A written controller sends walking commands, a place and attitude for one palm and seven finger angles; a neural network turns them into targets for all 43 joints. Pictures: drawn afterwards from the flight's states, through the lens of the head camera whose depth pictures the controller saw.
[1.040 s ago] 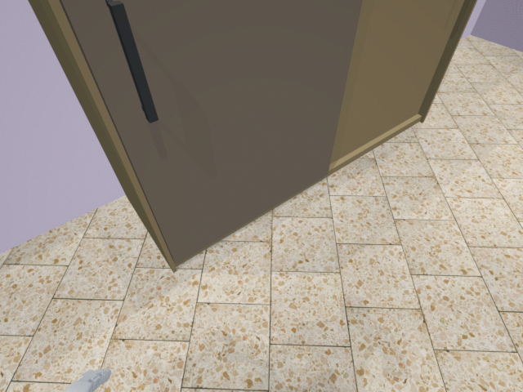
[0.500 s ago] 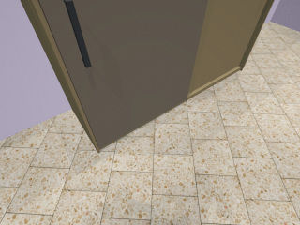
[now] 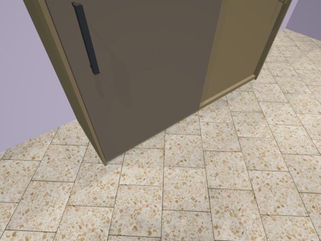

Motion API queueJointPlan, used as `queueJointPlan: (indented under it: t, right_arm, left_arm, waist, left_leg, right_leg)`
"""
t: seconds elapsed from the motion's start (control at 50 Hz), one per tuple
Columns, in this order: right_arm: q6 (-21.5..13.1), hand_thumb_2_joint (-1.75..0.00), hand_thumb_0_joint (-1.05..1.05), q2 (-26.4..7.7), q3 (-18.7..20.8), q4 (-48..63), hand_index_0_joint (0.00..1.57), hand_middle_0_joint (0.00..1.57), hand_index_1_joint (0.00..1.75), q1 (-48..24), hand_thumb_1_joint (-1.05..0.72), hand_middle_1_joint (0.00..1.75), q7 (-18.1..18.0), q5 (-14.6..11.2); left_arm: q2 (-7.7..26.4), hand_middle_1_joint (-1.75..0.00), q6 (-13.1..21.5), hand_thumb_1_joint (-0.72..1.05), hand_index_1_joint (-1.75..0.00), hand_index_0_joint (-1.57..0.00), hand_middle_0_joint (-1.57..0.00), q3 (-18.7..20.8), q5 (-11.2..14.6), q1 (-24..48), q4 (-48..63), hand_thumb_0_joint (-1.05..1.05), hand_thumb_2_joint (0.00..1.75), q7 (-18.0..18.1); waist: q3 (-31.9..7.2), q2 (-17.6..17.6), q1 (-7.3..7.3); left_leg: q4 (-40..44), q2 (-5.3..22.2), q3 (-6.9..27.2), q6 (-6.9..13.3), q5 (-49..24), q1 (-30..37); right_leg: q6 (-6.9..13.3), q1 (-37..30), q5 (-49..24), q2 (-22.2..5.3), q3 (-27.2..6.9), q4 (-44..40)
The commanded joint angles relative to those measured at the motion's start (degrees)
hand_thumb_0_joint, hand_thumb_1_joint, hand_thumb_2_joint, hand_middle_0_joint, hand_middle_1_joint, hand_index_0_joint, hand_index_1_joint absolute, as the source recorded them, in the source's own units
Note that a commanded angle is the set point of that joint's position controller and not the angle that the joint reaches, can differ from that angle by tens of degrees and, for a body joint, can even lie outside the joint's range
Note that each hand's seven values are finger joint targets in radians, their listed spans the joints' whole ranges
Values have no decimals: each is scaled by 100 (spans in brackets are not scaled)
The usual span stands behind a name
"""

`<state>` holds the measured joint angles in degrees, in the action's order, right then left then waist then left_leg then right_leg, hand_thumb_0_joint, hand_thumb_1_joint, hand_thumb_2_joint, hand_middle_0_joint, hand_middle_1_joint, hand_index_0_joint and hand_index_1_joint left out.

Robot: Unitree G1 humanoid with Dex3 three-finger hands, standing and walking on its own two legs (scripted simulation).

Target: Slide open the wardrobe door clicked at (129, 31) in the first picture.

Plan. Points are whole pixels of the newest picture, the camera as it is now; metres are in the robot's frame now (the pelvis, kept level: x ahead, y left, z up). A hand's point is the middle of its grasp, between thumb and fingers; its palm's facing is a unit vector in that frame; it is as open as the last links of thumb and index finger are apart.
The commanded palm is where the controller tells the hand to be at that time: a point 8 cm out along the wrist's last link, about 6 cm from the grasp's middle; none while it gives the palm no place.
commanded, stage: look at it before walking up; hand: left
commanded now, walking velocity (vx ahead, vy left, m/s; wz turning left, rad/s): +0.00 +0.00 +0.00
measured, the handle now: (86, 41) +0.77 +0.34 +0.13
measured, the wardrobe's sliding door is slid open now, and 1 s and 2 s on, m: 0.00 0.00 0.00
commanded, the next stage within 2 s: walk to a spot facing it in 0.40 s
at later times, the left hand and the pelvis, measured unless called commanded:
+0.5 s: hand out of the picture +0.08 +0.25 -0.16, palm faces -0.04 -0.94 -0.33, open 7.4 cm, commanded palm none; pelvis +0.01 +0.01 +0.00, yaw +0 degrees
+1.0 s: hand out of the picture +0.05 +0.17 -0.17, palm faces -0.17 -0.95 -0.28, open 7.4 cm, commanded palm none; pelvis -0.02 -0.03 -0.02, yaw -13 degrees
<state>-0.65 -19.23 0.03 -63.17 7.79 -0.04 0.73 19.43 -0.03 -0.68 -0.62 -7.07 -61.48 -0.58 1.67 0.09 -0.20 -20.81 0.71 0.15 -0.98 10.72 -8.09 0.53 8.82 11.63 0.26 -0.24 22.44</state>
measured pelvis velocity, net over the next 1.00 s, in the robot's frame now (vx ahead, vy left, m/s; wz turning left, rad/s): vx -0.02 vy -0.03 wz -0.22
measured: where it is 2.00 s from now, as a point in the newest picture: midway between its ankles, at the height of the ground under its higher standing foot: outside the picture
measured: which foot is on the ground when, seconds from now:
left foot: down 0.00-0.90, up 0.92-1.00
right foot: down 0.00-1.00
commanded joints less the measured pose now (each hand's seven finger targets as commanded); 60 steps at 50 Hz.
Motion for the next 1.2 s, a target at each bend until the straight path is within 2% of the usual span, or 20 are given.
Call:
queueJointPlan:
  t: [0.0, 0.32, 0.52, 0.58, 0.6, 0.66, 0.7, 0.74, 0.78, 0.82, 0.84, 0.86, 0.88, 0.9, 0.92, 0.96, 1.0, 1.06, 1.14, 1.18]
  right_arm:
    - [-152, -90, 0, -1165, 207, 360, 20, 20, 30, -273, -90, 30, -86, -9]
    - [-159, -90, 0, -1187, 206, 318, 20, 20, 30, -297, -90, 30, -83, -21]
    - [-166, -90, 0, -1195, 232, 324, 20, 20, 30, -293, -90, 30, -115, -16]
    - [-46, -90, 0, -523, 154, 342, 20, 20, 30, 92, -90, 30, -145, -4]
    - [-8, -90, 0, -513, 177, 401, 20, 20, 30, 157, -90, 30, -162, -5]
    - [62, -90, 0, -634, 296, 620, 20, 20, 30, 198, -90, 30, -190, 8]
    - [81, -90, 0, -739, 376, 786, 20, 20, 30, 175, -90, 30, -200, 20]
    - [58, -90, 0, -794, 446, 903, 20, 20, 30, 131, -90, 30, -195, 18]
    - [40, -90, 0, -731, 483, 1053, 20, 20, 30, -23, -90, 30, -197, 32]
    - [61, -90, 0, -670, 518, 1180, 20, 20, 30, -280, -90, 30, -189, 73]
    - [89, -90, 0, -661, 536, 1209, 20, 20, 30, -351, -90, 30, -174, 53]
    - [139, -90, 0, -480, 529, 1242, 20, 20, 30, -323, -90, 30, -157, 15]
    - [169, -90, 0, 65, 437, 1412, 20, 20, 30, -62, -90, 30, -134, -3]
    - [214, -90, 0, -44, 440, 1503, 20, 20, 30, -211, -90, 30, -148, -7]
    - [237, -90, 0, -76, 481, 1436, 20, 20, 30, -114, -90, 30, -136, -20]
    - [216, -90, 0, -112, 499, 1327, 20, 20, 30, -222, -90, 30, -112, 2]
    - [210, -90, 0, -14, 492, 1267, 20, 20, 30, -104, -90, 30, -107, 30]
    - [214, -90, 0, 88, 473, 1214, 20, 20, 30, 41, -90, 30, -105, 62]
    - [141, -90, 0, 47, 482, 1398, 20, 20, 30, -192, -90, 30, -53, 94]
    - [87, -90, 0, 55, 472, 1509, 20, 20, 30, -343, -90, 30, -33, 92]
  left_arm:
    - [1189, -30, 154, 90, -30, -20, -20, 269, -4, 252, 343, 0, 90, 106]
    - [1184, -30, 159, 90, -30, -20, -20, 259, -5, 199, 287, 0, 90, 106]
    - [1187, -30, 141, 90, -30, -20, -20, 284, -9, 186, 312, 0, 90, 108]
    - [592, -30, -43, 90, -30, -20, -20, 213, -10, -179, 333, 0, 90, 138]
    - [575, -30, -85, 90, -30, -20, -20, 230, -15, -232, 389, 0, 90, 137]
    - [572, -30, -178, 90, -30, -20, -20, 303, -41, -317, 610, 0, 90, 105]
    - [477, -30, -230, 90, -30, -20, -20, 340, -46, -365, 761, 0, 90, 65]
    - [327, -30, -280, 90, -30, -20, -20, 380, -55, -469, 886, 0, 90, 36]
    - [228, -30, -306, 90, -30, -20, -20, 435, -48, -559, 1013, 0, 90, 19]
    - [113, -30, -268, 90, -30, -20, -20, 475, -56, -935, 998, 0, 90, -20]
    - [161, -30, -234, 90, -30, -20, -20, 506, -78, -1272, 927, 0, 90, -29]
    - [359, -30, -173, 90, -30, -20, -20, 571, -111, -1545, 859, 0, 90, -9]
    - [972, -30, -71, 90, -30, -20, -20, 686, -185, -1531, 909, 0, 90, 87]
    - [974, -30, -98, 90, -30, -20, -20, 673, -81, -1642, 971, 0, 90, 148]
    - [856, -30, -115, 90, -30, -20, -20, 687, -76, -1343, 1062, 0, 90, 172]
    - [553, -30, -87, 90, -30, -20, -20, 660, -52, -896, 1193, 0, 90, 172]
    - [393, -30, -29, 90, -30, -20, -20, 630, -28, -930, 1210, 0, 90, 158]
    - [384, -30, -1, 90, -30, -20, -20, 669, -30, -1174, 1132, 0, 90, 150]
    - [348, -30, 59, 90, -30, -20, -20, 691, -56, -1422, 1055, 0, 90, 99]
    - [338, -30, 91, 90, -30, -20, -20, 700, -74, -1504, 1025, 0, 90, 80]
  waist:
    - [-278, -32, 35]
    - [-319, -39, 32]
    - [-352, -16, 19]
    - [-349, -68, -3]
    - [-304, -94, -15]
    - [-211, 90, -22]
    - [-84, 481, 4]
    - [-85, 1003, 44]
    - [-108, 1093, 100]
    - [-211, 918, 325]
    - [-330, 553, 466]
    - [-332, -295, 588]
    - [-191, -2334, 463]
    - [-242, -1932, 519]
    - [-239, -1473, 321]
    - [-1, -879, 210]
    - [-219, -584, 152]
    - [-572, -447, 197]
    - [-347, -600, 320]
    - [-282, -702, 394]
  left_leg:
    - [346, 595, 536, 223, -406, 36]
    - [392, 605, 551, 229, -491, 94]
    - [272, 670, 416, 215, -850, 286]
    - [-60, 696, 125, 115, -856, 294]
    - [-143, 720, 82, 110, -846, 285]
    - [-193, 937, 131, 216, -592, 253]
    - [2, 1291, 323, 414, -426, 99]
    - [262, 1904, 602, 878, -954, -42]
    - [176, 2174, 476, 1099, -1407, -195]
    - [-461, 1948, -43, 805, -1497, -415]
    - [-1084, 1708, -348, 550, -1124, -576]
    - [-2160, 1175, -724, 157, -177, -969]
    - [-3599, 236, -903, -228, 2219, -2396]
    - [-4239, 152, -118, -160, 2418, -2357]
    - [-4529, 294, 147, -104, 1962, -2342]
    - [-4737, 410, 202, -152, 1306, -2407]
    - [-4600, 368, 201, -224, 962, -2351]
    - [-4373, 341, 116, -306, 835, -2389]
    - [-3959, 353, 124, -335, 887, -2657]
    - [-3517, 316, 90, -326, 1013, -2613]
  right_leg:
    - [126, 76, -291, -689, -632, -517]
    - [101, 5, -424, -694, -604, -537]
    - [120, 32, -1030, -673, -644, -395]
    - [44, 313, -1353, -646, -709, -50]
    - [45, 432, -1410, -603, -758, 73]
    - [18, 909, -1173, -397, -719, 550]
    - [-55, 1189, -657, -168, -502, 1175]
    - [-151, 1411, 1119, -26, -156, 2444]
    - [-163, 1409, 1801, -277, -192, 2935]
    - [-125, 844, 1379, -360, -33, 2156]
    - [-146, 456, 636, -290, 108, 1492]
    - [-122, 120, -439, -486, -293, 423]
    - [268, -247, -1745, -1784, -2574, -410]
    - [737, 97, -2039, -2114, -3065, -652]
    - [925, 219, -962, -1907, -2707, -695]
    - [840, 476, -628, -1490, -2538, -600]
    - [786, 269, -991, -1278, -2243, -483]
    - [754, -199, -486, -1104, -2167, -517]
    - [901, -244, 1183, -1090, -2633, -930]
    - [1006, -209, 1510, -1049, -2825, -1042]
